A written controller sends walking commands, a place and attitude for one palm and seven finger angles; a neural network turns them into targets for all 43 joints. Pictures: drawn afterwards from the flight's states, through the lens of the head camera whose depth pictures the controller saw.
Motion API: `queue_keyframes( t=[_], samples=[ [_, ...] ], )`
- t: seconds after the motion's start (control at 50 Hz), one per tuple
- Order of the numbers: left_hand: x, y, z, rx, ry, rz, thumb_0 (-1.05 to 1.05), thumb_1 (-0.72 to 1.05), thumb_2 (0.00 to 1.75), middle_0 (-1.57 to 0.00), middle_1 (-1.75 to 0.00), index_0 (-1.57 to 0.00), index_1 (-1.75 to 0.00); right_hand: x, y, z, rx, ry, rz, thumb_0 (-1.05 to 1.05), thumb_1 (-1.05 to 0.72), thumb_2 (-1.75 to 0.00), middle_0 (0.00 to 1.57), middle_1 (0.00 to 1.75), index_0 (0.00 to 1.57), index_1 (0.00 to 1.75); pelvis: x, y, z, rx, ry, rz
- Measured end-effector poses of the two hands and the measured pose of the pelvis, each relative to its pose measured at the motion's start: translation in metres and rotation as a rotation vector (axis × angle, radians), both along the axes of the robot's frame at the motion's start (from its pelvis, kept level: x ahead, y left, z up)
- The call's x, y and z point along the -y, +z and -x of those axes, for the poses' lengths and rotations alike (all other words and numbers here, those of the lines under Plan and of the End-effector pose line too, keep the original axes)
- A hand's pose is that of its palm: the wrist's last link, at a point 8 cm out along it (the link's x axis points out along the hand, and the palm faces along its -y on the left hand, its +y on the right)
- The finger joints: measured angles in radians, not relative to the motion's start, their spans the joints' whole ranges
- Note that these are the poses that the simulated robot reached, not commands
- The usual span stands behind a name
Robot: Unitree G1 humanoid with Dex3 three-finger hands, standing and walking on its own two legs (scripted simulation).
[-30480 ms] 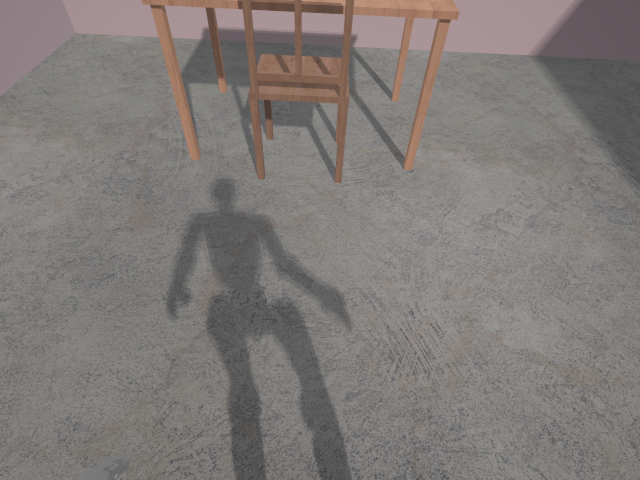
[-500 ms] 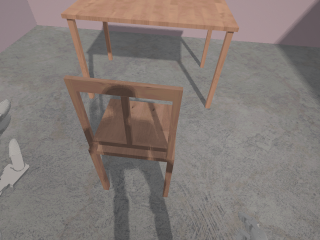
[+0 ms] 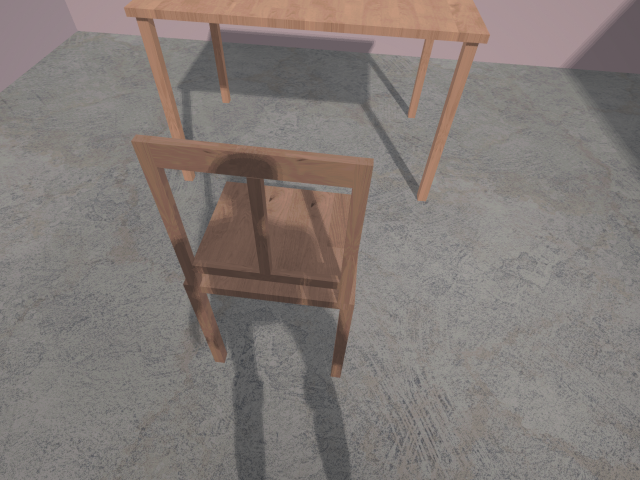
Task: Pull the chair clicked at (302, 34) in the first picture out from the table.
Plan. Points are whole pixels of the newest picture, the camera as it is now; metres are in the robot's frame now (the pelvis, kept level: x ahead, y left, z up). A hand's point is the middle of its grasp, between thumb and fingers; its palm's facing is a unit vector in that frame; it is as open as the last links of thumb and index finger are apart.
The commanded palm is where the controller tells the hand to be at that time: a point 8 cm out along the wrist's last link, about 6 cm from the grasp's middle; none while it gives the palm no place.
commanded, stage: let the arm hang, fingers relaxed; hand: left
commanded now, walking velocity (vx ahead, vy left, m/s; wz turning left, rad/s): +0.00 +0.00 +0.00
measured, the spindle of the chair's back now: (261, 229) +0.57 +0.14 -0.09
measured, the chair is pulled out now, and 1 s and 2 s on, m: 0.74 0.74 0.74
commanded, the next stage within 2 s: look to check the result in 0.60 s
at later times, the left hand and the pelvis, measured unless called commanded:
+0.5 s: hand out of the picture -0.01 +0.15 -0.18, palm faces +0.00 -0.99 -0.17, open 7.3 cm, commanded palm none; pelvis +0.00 -0.01 +0.00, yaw -1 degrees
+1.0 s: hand out of the picture +0.01 +0.15 -0.17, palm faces +0.01 -0.98 -0.20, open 7.3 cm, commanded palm none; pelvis +0.01 -0.01 +0.00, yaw +0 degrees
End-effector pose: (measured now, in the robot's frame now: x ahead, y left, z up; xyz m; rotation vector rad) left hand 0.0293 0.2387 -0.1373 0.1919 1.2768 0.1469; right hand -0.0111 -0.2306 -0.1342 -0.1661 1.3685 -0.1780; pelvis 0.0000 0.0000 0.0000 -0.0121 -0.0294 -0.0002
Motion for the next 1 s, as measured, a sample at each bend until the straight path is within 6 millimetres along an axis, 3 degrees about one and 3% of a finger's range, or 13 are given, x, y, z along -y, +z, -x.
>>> queue_keyframes(
  t=[0.12,0.26,0.46,1.0],
  samples=[
    [-0.009,0.007,0.032,-0.094,0.018,-0.051,-0.01,0.92,0.9,-0.2,-0.3,-0.2,-0.3,-0.012,-0.01,0.025,-0.059,-0.019,-0.059,0.01,-0.91,-0.9,0.2,0.3,0.2,0.3,0.002,0.001,0.002,-0.003,-0.006,-0.009],
    [0.009,0.004,0.047,-0.136,0.027,-0.023,0.0,0.91,0.9,-0.2,-0.3,-0.2,-0.3,-0.021,-0.013,0.035,-0.087,-0.032,-0.092,0.0,-0.91,-0.9,0.2,0.3,0.2,0.3,0.006,0.001,0.002,-0.007,-0.013,-0.012],
    [0.041,-0.008,0.041,-0.131,0.021,0.053,0.01,0.92,0.9,-0.2,-0.3,-0.2,-0.3,-0.021,-0.011,0.027,-0.066,-0.045,-0.081,0.0,-0.91,-0.9,0.2,0.3,0.2,0.3,0.01,0.001,0.0,-0.005,-0.018,-0.012],
    [0.035,-0.004,0.024,-0.119,0.038,0.029,0.01,0.92,0.9,-0.2,-0.3,-0.2,-0.3,-0.02,-0.011,0.01,-0.068,-0.037,-0.08,0.0,-0.91,-0.9,0.2,0.3,0.2,0.3,0.013,0.002,-0.01,-0.014,-0.008,-0.014]
  ],
)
